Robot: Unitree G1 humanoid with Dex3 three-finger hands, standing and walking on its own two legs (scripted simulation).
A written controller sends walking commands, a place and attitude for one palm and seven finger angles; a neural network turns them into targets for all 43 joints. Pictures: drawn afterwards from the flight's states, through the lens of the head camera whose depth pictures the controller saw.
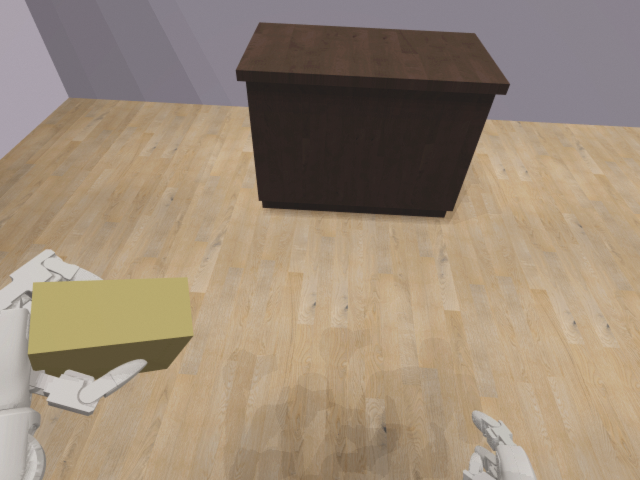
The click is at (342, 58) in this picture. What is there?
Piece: table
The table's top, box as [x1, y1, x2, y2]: [236, 22, 509, 94]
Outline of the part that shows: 236,68 237,80 498,94 505,94 509,83 474,33 259,22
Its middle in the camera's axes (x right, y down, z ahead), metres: +0.18 -0.72 +1.51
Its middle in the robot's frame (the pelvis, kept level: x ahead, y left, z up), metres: +1.61 -0.08 -0.09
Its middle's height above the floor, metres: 0.68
